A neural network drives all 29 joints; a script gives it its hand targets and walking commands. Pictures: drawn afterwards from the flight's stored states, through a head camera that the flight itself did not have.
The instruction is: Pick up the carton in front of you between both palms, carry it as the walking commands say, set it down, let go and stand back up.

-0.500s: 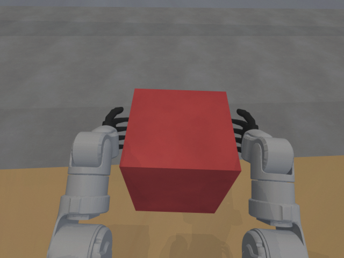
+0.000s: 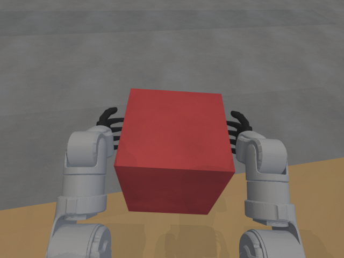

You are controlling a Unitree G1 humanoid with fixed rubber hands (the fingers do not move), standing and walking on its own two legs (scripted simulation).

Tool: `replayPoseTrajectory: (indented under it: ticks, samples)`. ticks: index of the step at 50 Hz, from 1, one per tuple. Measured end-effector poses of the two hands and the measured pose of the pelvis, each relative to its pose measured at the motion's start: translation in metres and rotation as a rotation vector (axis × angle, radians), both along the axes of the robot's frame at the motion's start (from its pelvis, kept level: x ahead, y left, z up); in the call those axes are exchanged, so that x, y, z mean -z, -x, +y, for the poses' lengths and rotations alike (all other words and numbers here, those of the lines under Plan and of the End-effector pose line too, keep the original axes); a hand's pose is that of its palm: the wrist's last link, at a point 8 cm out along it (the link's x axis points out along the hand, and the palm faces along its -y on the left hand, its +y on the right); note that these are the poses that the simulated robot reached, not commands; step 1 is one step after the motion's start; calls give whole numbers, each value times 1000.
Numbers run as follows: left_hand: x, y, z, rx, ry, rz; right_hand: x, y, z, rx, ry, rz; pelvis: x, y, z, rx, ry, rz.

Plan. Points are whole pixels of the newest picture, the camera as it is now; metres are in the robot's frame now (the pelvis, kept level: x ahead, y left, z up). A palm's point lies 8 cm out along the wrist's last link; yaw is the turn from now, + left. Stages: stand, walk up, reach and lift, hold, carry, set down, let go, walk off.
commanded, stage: carry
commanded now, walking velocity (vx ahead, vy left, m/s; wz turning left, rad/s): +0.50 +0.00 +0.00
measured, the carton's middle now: (172, 156) +0.37 -0.01 +0.04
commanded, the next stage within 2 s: none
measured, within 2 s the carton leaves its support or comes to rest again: neither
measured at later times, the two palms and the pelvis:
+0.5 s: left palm (107, 76) +0.63 +0.18 +0.10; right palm (204, 73) +0.65 -0.12 +0.10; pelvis +0.28 +0.01 -0.03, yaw +1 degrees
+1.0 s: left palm (124, 43) +0.92 +0.16 +0.05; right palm (196, 46) +0.91 -0.14 +0.06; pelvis +0.56 +0.03 -0.06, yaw +0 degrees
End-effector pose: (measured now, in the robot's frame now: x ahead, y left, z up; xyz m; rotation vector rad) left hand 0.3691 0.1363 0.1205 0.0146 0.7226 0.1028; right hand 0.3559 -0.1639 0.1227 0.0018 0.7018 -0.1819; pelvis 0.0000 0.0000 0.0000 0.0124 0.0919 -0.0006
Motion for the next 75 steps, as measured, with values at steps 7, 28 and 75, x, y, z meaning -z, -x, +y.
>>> replayPoseTrajectory:
  ticks: [7,28,75]
  samples:
    - [38,-70,-9,-27,-52,72,43,-87,-9,-59,-12,73,24,-84,-16,-16,-4,-18]
    - [28,-306,51,-67,-22,-68,23,-335,51,-90,7,-67,53,-325,19,-7,45,-18]
    - [84,-819,61,-83,-14,-33,85,-851,63,-105,-28,-30,84,-840,31,-20,12,2]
